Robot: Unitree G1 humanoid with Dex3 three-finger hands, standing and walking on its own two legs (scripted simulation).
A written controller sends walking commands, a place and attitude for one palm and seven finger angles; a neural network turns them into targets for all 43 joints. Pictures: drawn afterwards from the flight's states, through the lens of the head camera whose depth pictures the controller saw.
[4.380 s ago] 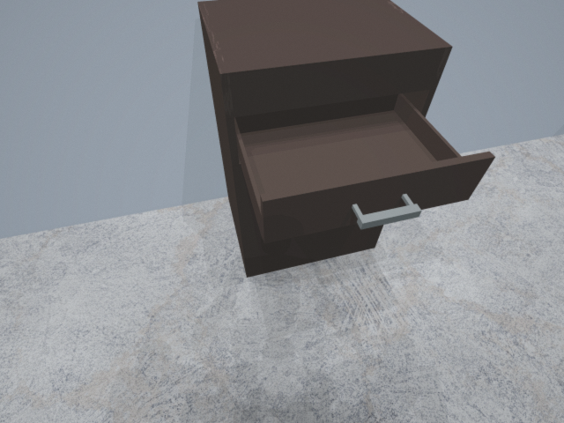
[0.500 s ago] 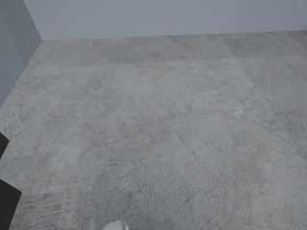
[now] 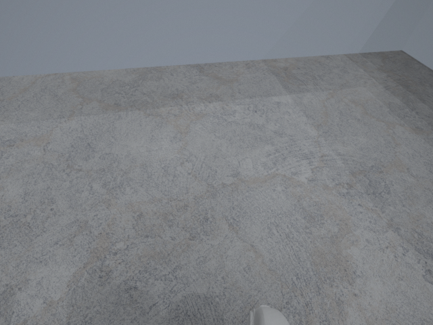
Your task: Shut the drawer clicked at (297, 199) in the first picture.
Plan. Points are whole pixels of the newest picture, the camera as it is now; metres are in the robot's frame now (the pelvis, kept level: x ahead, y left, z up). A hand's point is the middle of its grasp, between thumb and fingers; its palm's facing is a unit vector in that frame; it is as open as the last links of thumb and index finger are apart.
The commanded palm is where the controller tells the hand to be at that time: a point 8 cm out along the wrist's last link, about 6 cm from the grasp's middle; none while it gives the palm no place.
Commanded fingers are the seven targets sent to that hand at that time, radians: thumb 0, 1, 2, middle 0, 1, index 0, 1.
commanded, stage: walk to a spot facing it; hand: left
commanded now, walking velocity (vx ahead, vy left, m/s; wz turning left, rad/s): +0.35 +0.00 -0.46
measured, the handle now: out of the picture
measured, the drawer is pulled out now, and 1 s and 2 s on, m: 0.28 0.28 0.28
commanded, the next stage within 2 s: turn to face it in 0.44 s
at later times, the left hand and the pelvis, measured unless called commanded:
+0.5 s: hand (197, 240) +0.35 +0.07 -0.17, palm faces -0.13 -0.97 -0.19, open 7.2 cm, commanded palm none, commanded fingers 0.00 0.90 0.90 -0.20 -0.30 -0.20 -0.30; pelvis +0.21 -0.09 -0.01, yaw -9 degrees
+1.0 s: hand (172, 234) +0.37 +0.14 -0.19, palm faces +0.12 -0.97 -0.20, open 7.4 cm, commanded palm none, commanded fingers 0.00 0.90 0.90 -0.20 -0.30 -0.20 -0.30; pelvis +0.34 -0.06 -0.01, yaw +2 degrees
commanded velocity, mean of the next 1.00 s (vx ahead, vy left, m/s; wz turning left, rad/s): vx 0.16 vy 0.00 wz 0.21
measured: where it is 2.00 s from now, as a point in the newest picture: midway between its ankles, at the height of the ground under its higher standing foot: (241, 308)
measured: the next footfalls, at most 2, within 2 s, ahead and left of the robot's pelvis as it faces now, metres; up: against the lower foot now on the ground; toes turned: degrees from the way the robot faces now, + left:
right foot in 0.32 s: +0.26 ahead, -0.17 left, +0.00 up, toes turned -16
left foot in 0.80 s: +0.45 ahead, +0.01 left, +0.00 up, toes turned +6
